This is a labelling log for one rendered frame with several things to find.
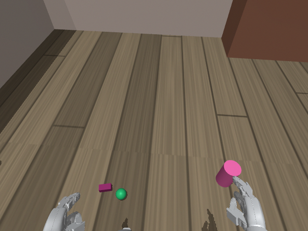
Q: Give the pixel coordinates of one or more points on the left robot hand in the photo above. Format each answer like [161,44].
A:
[58,219]

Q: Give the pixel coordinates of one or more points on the right robot hand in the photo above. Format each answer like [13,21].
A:
[252,214]

